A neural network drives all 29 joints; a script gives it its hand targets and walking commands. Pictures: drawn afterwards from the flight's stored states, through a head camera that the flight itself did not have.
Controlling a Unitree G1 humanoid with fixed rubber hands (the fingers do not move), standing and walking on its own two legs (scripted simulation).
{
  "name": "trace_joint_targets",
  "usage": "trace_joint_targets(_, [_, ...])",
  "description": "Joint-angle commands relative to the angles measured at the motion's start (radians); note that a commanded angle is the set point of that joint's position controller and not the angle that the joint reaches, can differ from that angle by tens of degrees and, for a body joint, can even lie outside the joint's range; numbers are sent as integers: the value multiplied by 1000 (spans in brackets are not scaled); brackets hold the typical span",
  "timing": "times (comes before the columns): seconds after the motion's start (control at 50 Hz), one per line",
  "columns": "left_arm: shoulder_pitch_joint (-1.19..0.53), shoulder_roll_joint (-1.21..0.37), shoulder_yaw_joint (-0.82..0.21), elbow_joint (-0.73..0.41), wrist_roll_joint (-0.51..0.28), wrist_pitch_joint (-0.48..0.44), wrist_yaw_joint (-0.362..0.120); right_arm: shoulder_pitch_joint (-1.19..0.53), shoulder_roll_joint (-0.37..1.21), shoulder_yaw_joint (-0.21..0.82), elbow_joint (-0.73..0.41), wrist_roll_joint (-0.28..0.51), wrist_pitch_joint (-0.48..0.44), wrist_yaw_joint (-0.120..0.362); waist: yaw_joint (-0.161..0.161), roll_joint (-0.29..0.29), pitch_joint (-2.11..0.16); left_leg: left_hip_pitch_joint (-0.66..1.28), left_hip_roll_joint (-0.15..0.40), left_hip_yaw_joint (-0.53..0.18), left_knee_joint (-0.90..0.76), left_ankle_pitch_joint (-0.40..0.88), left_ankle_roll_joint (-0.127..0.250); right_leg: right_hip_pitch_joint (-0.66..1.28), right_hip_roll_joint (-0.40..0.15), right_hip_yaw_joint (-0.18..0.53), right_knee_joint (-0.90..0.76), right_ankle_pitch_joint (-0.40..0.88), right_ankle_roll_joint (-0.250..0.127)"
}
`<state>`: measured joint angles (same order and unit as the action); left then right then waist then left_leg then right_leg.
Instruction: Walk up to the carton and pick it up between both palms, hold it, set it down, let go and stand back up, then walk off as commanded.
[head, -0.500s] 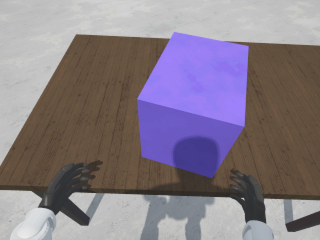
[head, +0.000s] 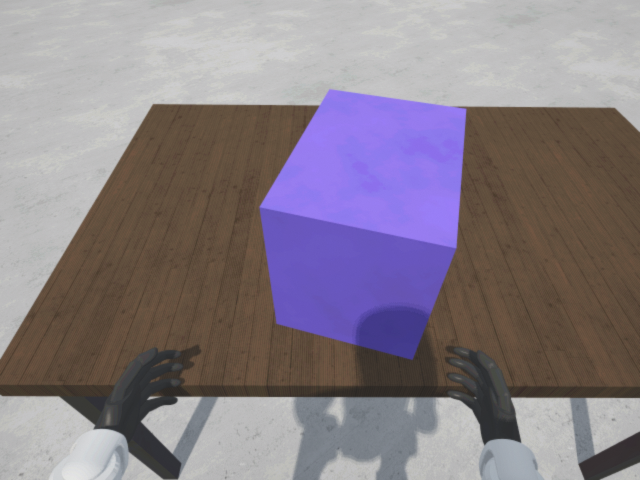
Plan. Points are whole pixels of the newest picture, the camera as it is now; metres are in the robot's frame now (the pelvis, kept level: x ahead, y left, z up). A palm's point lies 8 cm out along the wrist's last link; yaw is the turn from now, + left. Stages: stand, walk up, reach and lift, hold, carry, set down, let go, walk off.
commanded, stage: set down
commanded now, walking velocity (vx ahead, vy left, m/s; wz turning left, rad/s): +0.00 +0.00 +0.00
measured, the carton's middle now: (369, 218) +0.47 -0.08 +0.06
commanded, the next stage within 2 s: let go in 0.68 s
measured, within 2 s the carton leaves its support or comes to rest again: neither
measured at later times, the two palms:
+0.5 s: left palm (134, 420) +0.20 +0.21 +0.01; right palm (507, 419) +0.19 -0.21 +0.00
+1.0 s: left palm out of the picture +0.07 +0.16 -0.10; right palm (509, 415) +0.20 -0.21 +0.00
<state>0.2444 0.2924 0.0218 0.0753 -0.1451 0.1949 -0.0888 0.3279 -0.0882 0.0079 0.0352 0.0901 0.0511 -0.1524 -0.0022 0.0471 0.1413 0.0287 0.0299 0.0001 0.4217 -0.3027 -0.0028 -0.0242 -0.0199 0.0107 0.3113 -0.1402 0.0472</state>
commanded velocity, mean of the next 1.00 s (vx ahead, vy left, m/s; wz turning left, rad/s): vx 0.00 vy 0.00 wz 0.00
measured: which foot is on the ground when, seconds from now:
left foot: down 0.00-1.00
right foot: down 0.00-1.00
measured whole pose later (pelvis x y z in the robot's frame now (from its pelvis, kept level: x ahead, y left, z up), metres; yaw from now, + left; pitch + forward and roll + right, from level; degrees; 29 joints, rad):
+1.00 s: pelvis -0.04 -0.03 +0.00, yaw +2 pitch -13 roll +1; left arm 0.27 0.10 -0.01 0.49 0.04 0.18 0.00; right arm 0.09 -0.12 -0.03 0.35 -0.03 -0.06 0.05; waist 0.04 -0.05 0.22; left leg 0.08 0.03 0.01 0.35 -0.21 -0.04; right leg -0.03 0.00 0.05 0.40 -0.15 0.00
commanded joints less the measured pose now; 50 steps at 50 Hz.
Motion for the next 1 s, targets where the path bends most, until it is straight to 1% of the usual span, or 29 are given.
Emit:
trace_joint_targets(0.0, [-51,56,-3,1,26,18,-17,-21,-97,-57,-14,-28,43,8,-14,-9,19,-212,-17,57,-149,184,-63,91,43,-24,-34,11,-72])
trace_joint_targets(0.02, [-56,47,-1,23,31,19,-19,-30,-97,-55,-8,-37,46,12,-13,-28,25,-214,-19,62,-157,163,-57,93,42,-25,-34,2,-70])
trace_joint_targets(0.04, [-60,20,-9,77,45,33,-16,-42,-119,-60,49,-46,59,26,-17,-22,50,-220,-12,54,-173,142,-58,84,52,-32,-26,-30,-76])
trace_joint_targets(0.08, [-77,11,-1,112,51,32,-21,-62,-119,-65,61,-62,71,35,-10,-34,63,-254,-2,57,-202,77,-42,115,53,-25,-22,-40,-72])
trace_joint_targets(0.12, [-92,-12,-3,169,77,40,-17,-96,-132,-77,123,-82,85,52,-9,-14,96,-289,8,54,-235,13,-31,134,61,-27,-6,-65,-71])
trace_joint_targets(0.18, [-120,-42,-10,256,97,52,-18,-137,-157,-91,194,-109,107,71,-11,-13,155,-367,23,53,-286,-111,-10,177,69,-33,17,-100,-65])
trace_joint_targets(0.24, [-143,-59,0,329,120,63,-26,-161,-164,-99,239,-127,122,78,-12,-13,198,-421,27,61,-313,-180,8,212,71,-31,30,-117,-62])
trace_joint_targets(0.26, [-149,-79,-3,367,134,73,-27,-181,-181,-106,284,-136,130,84,-16,-12,222,-419,29,59,-325,-197,6,204,77,-36,34,-141,-62])
trace_joint_targets(0.28, [-161,-71,2,357,134,69,-30,-182,-179,-106,268,-137,130,82,-13,-19,225,-428,27,63,-326,-208,9,213,75,-33,33,-134,-60])
trace_joint_targets(0.3, [-169,-78,5,380,145,70,-33,-189,-183,-108,288,-140,132,83,-11,-16,235,-432,26,63,-331,-219,13,220,74,-35,35,-147,-59])
trace_joint_targets(0.32, [-172,-88,6,402,159,79,-32,-201,-189,-106,315,-142,136,87,-10,-14,249,-430,22,68,-330,-212,13,218,75,-36,32,-166,-60])
trace_joint_targets(0.36, [-186,-89,7,423,166,81,-41,-198,-198,-100,320,-143,137,84,-10,-38,266,-425,14,73,-325,-220,17,217,70,-33,26,-195,-56])
trace_joint_targets(0.38, [-191,-104,6,444,183,96,-40,-212,-211,-98,357,-146,145,90,-8,-30,276,-412,9,78,-317,-211,10,194,71,-38,17,-234,-61])
trace_joint_targets(0.4, [-191,-106,4,444,177,91,-44,-205,-207,-94,337,-146,143,87,-16,-50,270,-398,1,81,-305,-209,11,182,63,-28,10,-242,-58])
trace_joint_targets(0.42, [-195,-105,1,450,180,95,-45,-211,-210,-90,352,-139,146,87,-11,-57,270,-374,-5,84,-294,-194,10,157,57,-24,-4,-264,-61])
trace_joint_targets(0.44, [-197,-110,1,463,187,103,-45,-211,-224,-88,363,-142,149,86,-16,-56,267,-351,-13,83,-287,-180,4,141,58,-27,-12,-281,-62])
trace_joint_targets(0.48, [-208,-101,0,455,191,108,-48,-209,-228,-73,352,-137,150,80,-17,-90,246,-292,-36,89,-253,-148,-2,94,44,-15,-44,-313,-60])
trace_joint_targets(0.56, [-209,-90,3,422,209,124,-41,-212,-252,-73,353,-131,150,77,-23,-94,214,-214,-67,85,-226,-97,-13,38,39,-13,-75,-326,-56])
trace_joint_targets(0.6, [-210,-86,9,417,213,130,-41,-211,-253,-70,358,-127,148,78,-25,-112,206,-185,-76,89,-216,-82,-13,14,37,-8,-97,-346,-53])
trace_joint_targets(0.62, [-209,-78,10,404,211,129,-41,-208,-252,-65,354,-127,146,78,-23,-134,195,-169,-83,96,-204,-71,-13,4,29,-1,-114,-355,-52])
trace_joint_targets(0.64, [-205,-80,11,385,216,129,-38,-200,-255,-68,358,-128,144,79,-30,-132,187,-151,-88,96,-198,-55,-16,-10,31,2,-122,-361,-52])
trace_joint_targets(0.66, [-212,-73,17,381,219,129,-38,-206,-251,-65,350,-127,141,79,-26,-144,188,-143,-92,96,-198,-50,-16,-19,34,4,-132,-368,-48])
trace_joint_targets(0.7, [-197,-75,24,360,227,129,-34,-195,-249,-67,353,-128,132,84,-25,-143,172,-116,-98,104,-196,-26,-18,-35,35,-1,-146,-353,-46])
trace_joint_targets(0.76, [-205,-65,37,325,234,107,-17,-198,-250,-93,375,-143,111,98,-25,-106,158,-140,-86,106,-216,-34,-18,-12,53,-16,-118,-323,-41])
trace_joint_targets(0.8, [-226,-60,46,285,231,66,11,-209,-240,-111,392,-153,83,115,-14,-66,134,-190,-65,105,-240,-55,-18,36,69,-26,-78,-291,-35])
trace_joint_targets(0.84, [-230,-63,35,219,215,5,49,-199,-228,-131,403,-157,47,138,-16,-1,101,-265,-40,102,-267,-91,-16,112,89,-48,-13,-234,-31])
trace_joint_targets(0.9, [-242,-74,12,161,186,-88,109,-208,-208,-138,448,-153,-12,169,-5,101,44,-400,18,105,-310,-150,-10,230,107,-76,88,-158,-38])
trace_joint_targets(0.96, [-250,-69,-1,154,172,-159,154,-242,-180,-142,509,-149,-64,185,1,177,14,-504,43,91,-319,-184,1,310,96,-58,146,-117,-48])
trace_joint_targets(0.98, [-253,-60,-1,158,168,-171,160,-250,-171,-137,530,-149,-76,184,-2,182,11,-516,41,90,-309,-185,5,314,87,-43,148,-124,-51])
